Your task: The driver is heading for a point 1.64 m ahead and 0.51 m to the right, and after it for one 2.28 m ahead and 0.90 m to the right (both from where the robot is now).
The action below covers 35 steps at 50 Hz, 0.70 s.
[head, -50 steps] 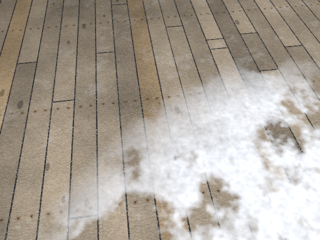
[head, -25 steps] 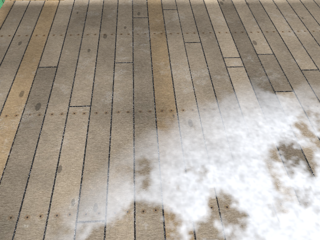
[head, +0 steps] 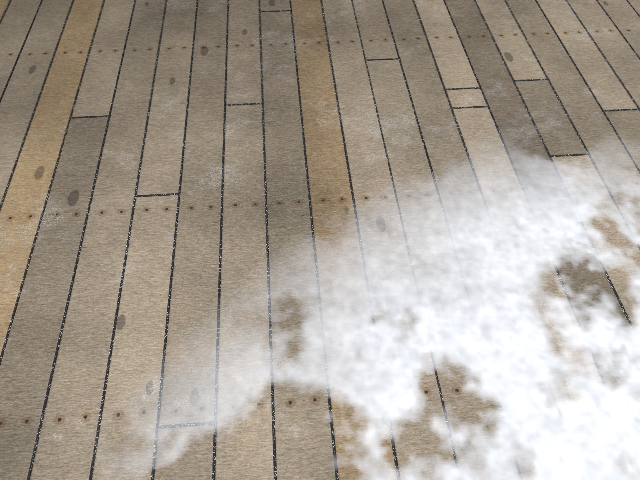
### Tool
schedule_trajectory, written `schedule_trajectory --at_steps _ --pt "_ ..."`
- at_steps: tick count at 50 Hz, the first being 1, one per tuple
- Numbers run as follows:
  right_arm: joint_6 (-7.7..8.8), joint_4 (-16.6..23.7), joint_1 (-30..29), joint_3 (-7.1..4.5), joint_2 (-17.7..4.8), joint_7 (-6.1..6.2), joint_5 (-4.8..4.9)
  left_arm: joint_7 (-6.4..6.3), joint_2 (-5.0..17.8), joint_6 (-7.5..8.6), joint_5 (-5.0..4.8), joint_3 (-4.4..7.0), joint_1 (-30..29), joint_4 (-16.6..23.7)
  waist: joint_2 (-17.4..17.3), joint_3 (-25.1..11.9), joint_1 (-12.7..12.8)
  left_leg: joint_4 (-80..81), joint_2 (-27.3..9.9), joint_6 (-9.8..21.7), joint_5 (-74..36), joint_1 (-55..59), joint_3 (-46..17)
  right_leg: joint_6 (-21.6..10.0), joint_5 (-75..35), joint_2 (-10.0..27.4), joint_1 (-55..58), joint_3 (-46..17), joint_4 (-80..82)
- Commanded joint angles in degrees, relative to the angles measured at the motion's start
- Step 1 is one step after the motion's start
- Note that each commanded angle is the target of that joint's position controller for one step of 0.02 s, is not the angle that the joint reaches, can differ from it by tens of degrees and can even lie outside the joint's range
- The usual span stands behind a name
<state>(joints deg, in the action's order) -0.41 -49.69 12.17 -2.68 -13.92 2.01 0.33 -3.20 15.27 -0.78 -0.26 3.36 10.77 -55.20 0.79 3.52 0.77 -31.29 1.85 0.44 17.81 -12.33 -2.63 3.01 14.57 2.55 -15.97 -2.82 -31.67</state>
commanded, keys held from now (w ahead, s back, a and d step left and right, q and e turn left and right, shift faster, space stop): s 0.24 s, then w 0.76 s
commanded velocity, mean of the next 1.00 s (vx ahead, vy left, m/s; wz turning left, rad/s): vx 0.18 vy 0.00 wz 0.00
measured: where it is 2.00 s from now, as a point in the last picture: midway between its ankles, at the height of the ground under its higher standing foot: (377, 389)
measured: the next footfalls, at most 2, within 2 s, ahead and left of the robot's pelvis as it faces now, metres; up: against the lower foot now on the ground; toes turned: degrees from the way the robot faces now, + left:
left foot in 0.48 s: -0.12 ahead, +0.07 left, +0.00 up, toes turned +1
right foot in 0.94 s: +0.24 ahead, -0.20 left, +0.00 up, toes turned -3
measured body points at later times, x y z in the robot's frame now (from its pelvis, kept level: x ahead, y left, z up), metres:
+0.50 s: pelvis -0.07 -0.02 +0.00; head -0.07 -0.01 +0.45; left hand +0.04 +0.24 -0.13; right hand -0.05 -0.30 -0.13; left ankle -0.16 +0.06 -0.74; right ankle +0.00 -0.14 -0.73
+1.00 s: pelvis +0.10 -0.10 -0.01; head +0.14 -0.10 +0.43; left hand +0.31 +0.14 -0.11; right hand +0.02 -0.35 -0.15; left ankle -0.12 +0.06 -0.66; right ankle +0.20 -0.20 -0.73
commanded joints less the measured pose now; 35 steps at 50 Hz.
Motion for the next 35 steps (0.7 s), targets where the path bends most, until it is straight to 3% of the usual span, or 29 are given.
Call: schedule_trajectory --at_steps 1,5,6,7,8,9,10,11,12,13,14,16,17,18,20,22,23,24,25,26,27,28,29,30,32,35 --pt "-0.62 2.7 1.6 -2.62 -9.9 1.18 -0.01 -0.74 6.4 -0.67 0.14 1.69 0.5 3.1 -5.9 -5.2 -0.8 5.5 -9.5 7.6 -32.3 -0.8 -8.5 -1.3 -14.3 -1.8 1.1 2.0 -4.8" --pt "-1.02 4.1 -4.8 -2.37 -10.6 2.02 -0.26 0.27 4.9 -1.65 0.44 1.89 4.0 2.7 -11.6 -5.7 1.6 6.9 -15.2 11.4 -33.5 -6.5 -11.8 -2.9 5.3 -3.6 2.1 2.5 -13.5" --pt "-0.94 4.3 -6.8 -2.30 -10.5 2.08 0.06 0.69 4.7 -1.48 0.40 1.79 4.8 2.6 -11.2 -5.2 2.3 5.4 -15.2 10.8 -34.4 -6.6 -11.5 -3.6 5.5 -3.1 2.1 2.3 -11.5" --pt "-0.93 3.9 -7.1 -2.41 -10.5 2.16 0.68 1.09 4.8 -1.12 0.52 1.70 5.1 2.7 -8.9 -4.9 2.8 2.7 -13.3 8.4 -32.0 -5.5 -10.1 -4.6 -1.6 -1.9 2.3 1.5 -4.4" --pt "-1.01 3.0 -3.1 -2.50 -9.7 2.22 0.96 1.35 8.5 -0.57 1.17 2.35 2.8 3.8 0.7 -4.6 0.2 -5.3 -7.2 4.0 -22.0 -5.5 -5.5 -6.6 -22.4 3.1 3.0 -5.3 5.1" --pt "-1.43 2.5 -1.2 -2.21 -7.8 2.70 0.21 1.43 13.7 -0.51 1.78 3.13 2.2 4.4 13.6 -4.5 -0.8 -17.8 3.3 -0.8 1.5 -12.0 2.0 -14.1 -43.3 13.8 5.5 -16.4 9.8" --pt "-1.83 2.6 -1.9 -2.38 -7.7 2.99 -0.16 1.53 12.3 0.10 3.31 2.16 4.8 4.8 16.8 -9.0 2.4 -35.4 6.0 -2.2 26.1 -13.5 -3.3 -21.8 -47.9 21.7 4.1 -24.7 13.0" --pt "-2.35 1.0 -0.7 -3.15 -9.3 2.97 1.07 1.74 10.3 0.67 3.41 1.40 2.7 5.7 8.9 -9.0 1.4 -45.8 6.9 -1.4 25.0 -12.0 -10.0 -21.3 -42.2 19.5 1.5 -20.8 12.8" --pt "-3.05 -0.3 0.6 -3.50 -9.4 3.21 1.80 1.74 10.3 0.98 2.56 1.24 -2.7 7.1 5.8 -6.9 -1.5 -49.5 7.4 -1.5 20.2 -12.9 -10.8 -18.3 -35.6 16.0 -0.2 -15.5 12.4" --pt "-3.51 -1.6 2.7 -3.73 -10.0 3.41 1.33 1.77 9.9 1.28 1.21 1.07 -5.6 8.0 3.8 -7.0 -2.6 -48.4 6.2 -2.1 14.4 -13.0 -10.1 -15.7 -21.4 13.5 0.5 -13.1 13.8" --pt "-3.44 -2.3 3.3 -3.77 -9.7 3.33 0.74 1.49 7.9 1.44 0.29 0.49 -6.6 7.8 3.7 -7.8 -3.0 -46.1 4.8 -2.8 9.3 -12.5 -8.5 -13.7 -4.0 11.1 1.6 -12.0 15.8" --pt "-2.43 -3.2 5.7 -2.74 -6.4 1.73 0.16 0.77 3.6 1.19 -0.59 -1.05 -6.9 5.8 9.7 -7.5 -4.5 -32.0 1.6 -4.9 5.4 -7.9 -0.5 -10.2 12.9 6.6 1.8 -8.2 19.3" --pt "-1.98 -3.1 4.4 -2.34 -5.8 1.19 0.44 0.24 3.8 1.03 -0.44 -1.11 -5.7 5.0 11.6 -6.9 -3.4 -24.1 0.6 -5.8 6.5 -5.3 2.7 -9.7 15.0 6.0 2.3 -7.8 20.2" --pt "-1.59 -2.7 2.1 -2.05 -5.5 0.91 0.79 -0.36 5.9 0.74 -0.31 -0.60 -3.4 4.1 12.3 -5.5 -1.8 -17.3 0.8 -5.9 9.3 -2.6 4.2 -10.0 16.0 6.3 2.0 -8.6 20.7" --pt "-0.83 -2.5 0.8 -1.86 -6.1 0.31 1.15 -1.17 10.8 0.00 -0.98 1.01 1.4 2.9 12.0 -2.9 0.2 -5.3 0.6 -3.0 13.3 1.1 4.7 -11.8 19.5 8.8 1.6 -12.6 21.4" --pt "-0.63 -6.2 7.8 -1.51 -5.8 -0.47 0.79 -1.21 11.5 -0.30 -2.51 1.81 0.2 4.2 9.9 0.1 -2.4 10.0 0.9 2.0 5.4 8.7 8.3 -10.5 24.5 7.3 -3.7 -12.1 22.0" --pt "-0.81 -9.3 13.1 -0.96 -4.9 -0.93 -0.21 -0.85 9.7 -0.23 -2.54 1.79 -2.3 5.8 7.5 3.1 -4.2 18.5 1.4 4.7 2.8 13.0 8.8 -7.2 23.2 3.2 -8.9 -8.5 19.2" --pt "-0.61 -11.6 18.4 -0.76 -4.3 -1.16 -0.29 -0.18 5.6 -0.01 -2.22 1.14 -3.1 6.4 -4.5 0.3 -5.0 19.8 -6.9 6.7 5.0 21.6 -2.7 -5.7 21.1 -0.3 -18.4 -4.1 1.1" --pt "-0.28 -9.5 16.0 0.72 -2.8 -0.99 0.43 1.51 -1.3 1.11 -1.14 -0.63 -2.7 7.1 -14.3 -2.0 -2.5 14.4 -16.5 6.4 5.7 23.9 -12.0 -4.9 17.4 -3.1 -29.2 3.3 -17.3" --pt "1.46 -9.4 17.3 -2.22 -14.1 -1.92 -2.04 1.89 3.2 2.50 -2.48 0.66 -9.7 10.9 -18.0 4.3 -5.8 27.9 -27.5 17.2 32.8 8.7 -33.1 -5.7 12.5 -3.1 -34.8 -1.4 -17.0" --pt "3.57 -6.9 9.3 -1.92 -13.1 -1.24 -1.99 1.86 8.2 3.37 -3.63 1.99 -10.8 11.3 -11.4 11.6 -2.3 32.0 -26.1 15.8 32.0 7.6 -32.2 -5.7 4.8 -0.4 -37.5 -3.5 -21.6" --pt "4.82 -6.2 5.5 -1.02 -9.8 -0.72 -1.53 2.08 9.5 3.59 -2.46 2.57 -8.9 9.7 -9.3 11.0 -0.5 30.8 -22.4 12.2 22.4 9.9 -25.3 -5.3 -0.4 -0.5 -37.9 -4.2 -23.4" --pt "5.38 -5.4 5.3 -0.70 -8.7 -0.74 -0.88 2.30 8.4 3.53 -0.91 2.62 -6.3 7.8 -8.4 7.7 -0.1 29.6 -19.0 9.9 16.3 12.4 -19.0 -4.7 -2.3 0.4 -36.3 -2.5 -24.3" --pt "5.70 -5.7 7.1 -0.75 -8.4 -0.80 -0.20 2.49 7.7 3.82 -0.11 2.58 -6.1 7.4 -6.8 6.8 -0.8 28.8 -17.8 9.0 9.6 14.5 -15.3 -3.8 -5.6 0.8 -37.0 -1.1 -24.9" --pt "5.82 -7.7 13.6 0.26 -5.0 -0.87 -0.09 3.17 4.4 4.35 -0.34 2.08 -7.2 7.1 -6.5 4.5 -2.6 27.4 -15.2 8.3 0.3 15.0 -9.1 -2.9 -10.9 1.5 -35.1 1.6 -25.1" --pt "5.22 -8.2 17.4 0.61 -5.2 -0.72 -0.70 3.92 2.2 4.79 -0.86 1.06 -11.7 8.8 -7.0 5.4 -4.9 27.9 -13.7 8.7 -5.2 12.2 -5.1 -1.8 -15.2 2.0 -32.2 3.9 -18.7"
